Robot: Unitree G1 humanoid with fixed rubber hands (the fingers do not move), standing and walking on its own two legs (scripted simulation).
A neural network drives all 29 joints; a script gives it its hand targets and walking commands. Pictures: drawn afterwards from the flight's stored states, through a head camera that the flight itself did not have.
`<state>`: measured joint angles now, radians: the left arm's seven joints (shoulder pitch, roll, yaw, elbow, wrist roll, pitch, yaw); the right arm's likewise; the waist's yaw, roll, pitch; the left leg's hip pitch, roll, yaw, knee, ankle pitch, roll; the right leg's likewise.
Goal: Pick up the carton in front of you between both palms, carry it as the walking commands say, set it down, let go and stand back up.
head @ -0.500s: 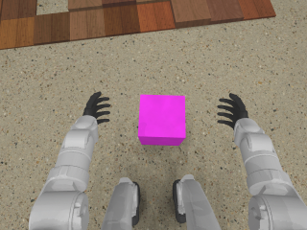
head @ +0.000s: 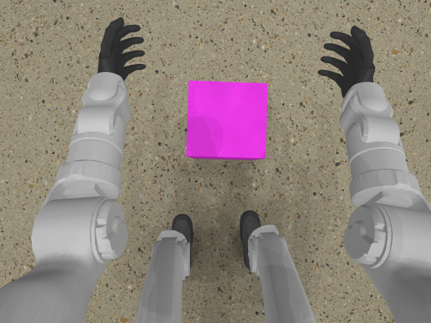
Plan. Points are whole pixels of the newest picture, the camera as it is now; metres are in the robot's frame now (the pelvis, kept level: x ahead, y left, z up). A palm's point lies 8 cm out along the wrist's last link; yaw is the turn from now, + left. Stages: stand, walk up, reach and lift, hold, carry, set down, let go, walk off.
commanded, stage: reach and lift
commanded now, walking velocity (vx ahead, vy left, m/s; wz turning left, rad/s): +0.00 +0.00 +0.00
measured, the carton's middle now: (224, 126) +0.49 -0.04 -0.52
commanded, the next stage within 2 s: none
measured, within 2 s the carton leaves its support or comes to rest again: leaves its support in 1.64 s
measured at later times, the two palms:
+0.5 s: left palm (151, 115) +0.50 +0.16 -0.36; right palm (302, 121) +0.47 -0.23 -0.36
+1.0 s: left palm (163, 118) +0.51 +0.14 -0.45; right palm (287, 121) +0.49 -0.21 -0.44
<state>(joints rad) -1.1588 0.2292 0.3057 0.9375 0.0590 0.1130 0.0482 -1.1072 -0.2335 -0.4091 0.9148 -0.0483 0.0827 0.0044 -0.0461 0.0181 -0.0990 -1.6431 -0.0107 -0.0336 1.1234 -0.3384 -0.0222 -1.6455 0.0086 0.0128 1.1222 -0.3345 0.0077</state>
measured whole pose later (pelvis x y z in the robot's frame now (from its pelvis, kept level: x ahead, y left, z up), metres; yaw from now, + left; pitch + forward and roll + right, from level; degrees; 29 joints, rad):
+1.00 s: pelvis -0.05 +0.00 -0.27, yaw +0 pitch +38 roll +0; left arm -1.46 0.34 0.04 1.12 -0.22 0.05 0.14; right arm -1.45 -0.38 -0.10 1.15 0.24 0.03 -0.10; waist -0.04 0.01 0.35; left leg -2.27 -0.05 -0.04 2.22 -0.61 -0.05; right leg -2.28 0.02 0.02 2.21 -0.59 0.03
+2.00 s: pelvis -0.06 +0.01 -0.20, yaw -1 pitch +42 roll +0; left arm -1.18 0.03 0.48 0.85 0.19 0.33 0.10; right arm -1.16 -0.10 -0.46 0.85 -0.18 0.35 -0.06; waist -0.03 0.03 -0.08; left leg -2.12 -0.13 -0.08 1.93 -0.53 -0.07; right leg -2.14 0.11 0.09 1.91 -0.50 0.08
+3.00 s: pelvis +0.02 +0.01 +0.06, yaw -2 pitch +21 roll +0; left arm -0.46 -0.12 0.34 0.61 0.18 0.31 0.07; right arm -0.47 0.09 -0.33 0.62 -0.18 0.33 -0.05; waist -0.01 0.01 -0.20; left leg -0.95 -0.09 -0.14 1.00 -0.42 -0.03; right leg -0.96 0.08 0.13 0.99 -0.39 0.03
